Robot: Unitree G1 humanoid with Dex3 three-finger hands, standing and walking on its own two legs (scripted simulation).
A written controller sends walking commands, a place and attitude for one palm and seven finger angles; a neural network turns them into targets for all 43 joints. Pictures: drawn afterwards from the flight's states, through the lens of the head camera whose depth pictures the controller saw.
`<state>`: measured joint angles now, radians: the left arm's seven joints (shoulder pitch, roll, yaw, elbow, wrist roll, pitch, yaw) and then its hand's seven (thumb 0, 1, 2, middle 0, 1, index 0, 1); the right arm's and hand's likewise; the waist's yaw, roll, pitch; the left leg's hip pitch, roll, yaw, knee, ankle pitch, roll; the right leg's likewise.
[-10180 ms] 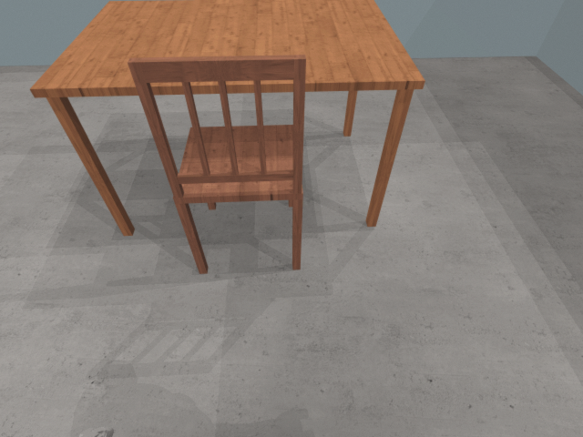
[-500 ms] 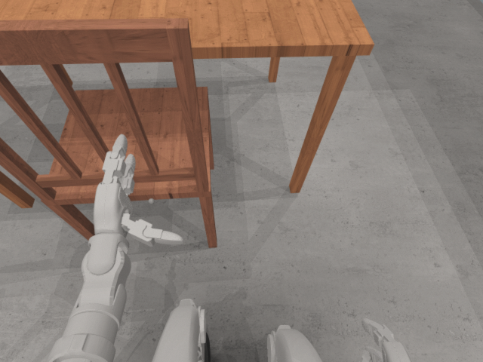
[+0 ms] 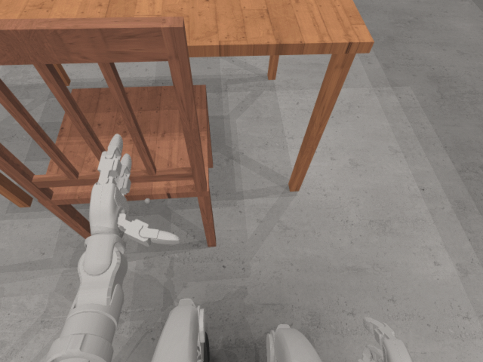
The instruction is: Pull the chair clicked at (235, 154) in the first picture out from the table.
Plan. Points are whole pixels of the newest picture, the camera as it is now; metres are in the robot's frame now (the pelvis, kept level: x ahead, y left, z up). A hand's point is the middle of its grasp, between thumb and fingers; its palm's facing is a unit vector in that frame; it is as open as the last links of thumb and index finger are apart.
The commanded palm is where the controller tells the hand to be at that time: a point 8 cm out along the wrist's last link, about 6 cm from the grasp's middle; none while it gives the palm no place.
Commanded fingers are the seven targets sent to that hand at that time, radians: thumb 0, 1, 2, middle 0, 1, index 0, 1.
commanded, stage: aim the fingers beside a spindle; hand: left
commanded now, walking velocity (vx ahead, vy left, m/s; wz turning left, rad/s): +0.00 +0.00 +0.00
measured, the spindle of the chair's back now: (85, 130) +0.51 +0.30 +0.03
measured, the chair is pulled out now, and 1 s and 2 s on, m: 0.00 0.00 0.00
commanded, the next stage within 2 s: push the fingers through the gap in 0.08 s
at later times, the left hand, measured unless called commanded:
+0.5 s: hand (143, 185) +0.39 +0.18 +0.03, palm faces +0.10 -1.00 -0.02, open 16.9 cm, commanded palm +0.37 +0.22 +0.03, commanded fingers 0.00 -0.50 0.30 -0.06 -0.08 -0.06 -0.08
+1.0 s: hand (145, 160) +0.45 +0.18 +0.02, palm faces +0.12 -0.99 -0.02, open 16.9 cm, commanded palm +0.43 +0.22 +0.03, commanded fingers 0.00 -0.50 0.30 -0.06 -0.08 -0.06 -0.08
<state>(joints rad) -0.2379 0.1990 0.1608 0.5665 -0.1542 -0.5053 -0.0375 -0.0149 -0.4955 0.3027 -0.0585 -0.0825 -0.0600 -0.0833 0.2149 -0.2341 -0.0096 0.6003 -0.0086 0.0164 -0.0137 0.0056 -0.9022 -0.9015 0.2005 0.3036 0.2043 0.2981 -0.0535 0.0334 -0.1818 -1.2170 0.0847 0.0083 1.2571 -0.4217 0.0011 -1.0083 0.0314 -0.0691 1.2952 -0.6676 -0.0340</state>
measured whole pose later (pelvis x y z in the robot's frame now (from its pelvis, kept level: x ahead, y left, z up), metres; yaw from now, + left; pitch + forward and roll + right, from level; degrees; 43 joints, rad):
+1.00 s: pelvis +0.00 +0.01 -0.01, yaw -1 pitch +25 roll -4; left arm -0.58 0.29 0.28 0.89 -0.11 -0.50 -0.03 -0.01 -0.50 0.30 -0.06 -0.08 -0.06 -0.08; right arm 0.27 -0.23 0.00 0.64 -0.03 0.07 0.00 0.00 -0.90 -0.90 0.20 0.30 0.20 0.30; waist -0.11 0.04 -0.18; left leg -1.29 0.09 0.01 1.29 -0.43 0.02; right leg -1.07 0.04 -0.07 1.30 -0.66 -0.02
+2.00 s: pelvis +0.00 +0.01 -0.01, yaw -2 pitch +26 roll -4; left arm -0.72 0.33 0.32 1.03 -0.07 -0.52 -0.01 -0.01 -0.50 0.30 -0.07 -0.13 -0.08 -0.13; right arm 0.28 -0.23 0.00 0.63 -0.04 0.14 0.02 0.00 -0.90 -0.90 0.20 0.30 0.20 0.30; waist -0.13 0.04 -0.18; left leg -1.32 0.09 0.00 1.29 -0.43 0.02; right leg -1.10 0.04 -0.07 1.30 -0.66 -0.02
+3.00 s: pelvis +0.02 +0.02 +0.00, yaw -2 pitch +26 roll -4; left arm -0.61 0.30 0.29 0.88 -0.11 -0.48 0.00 0.01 0.79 0.82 -0.42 -1.45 -0.41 -1.45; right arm 0.28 -0.22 -0.01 0.62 -0.03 0.14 0.04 0.00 -0.90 -0.90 0.20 0.30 0.20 0.30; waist -0.12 0.04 -0.18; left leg -1.27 0.09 0.01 1.26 -0.45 0.02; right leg -1.05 0.04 -0.05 1.26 -0.66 -0.01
